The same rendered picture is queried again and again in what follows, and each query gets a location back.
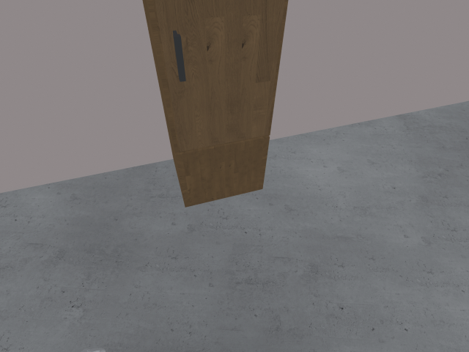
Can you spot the handle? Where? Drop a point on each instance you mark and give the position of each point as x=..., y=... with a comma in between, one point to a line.
x=179, y=56

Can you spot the cupboard door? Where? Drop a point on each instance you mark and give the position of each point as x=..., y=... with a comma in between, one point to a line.
x=230, y=52

